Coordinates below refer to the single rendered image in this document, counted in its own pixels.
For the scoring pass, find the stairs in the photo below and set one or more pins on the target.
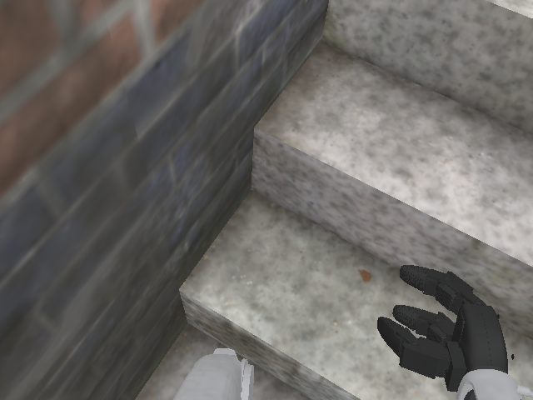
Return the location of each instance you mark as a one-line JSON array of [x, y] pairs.
[[406, 138]]

